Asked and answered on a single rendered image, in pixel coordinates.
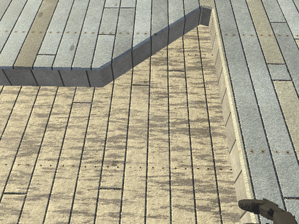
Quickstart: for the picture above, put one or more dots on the right robot hand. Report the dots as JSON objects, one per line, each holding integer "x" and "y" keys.
{"x": 267, "y": 209}

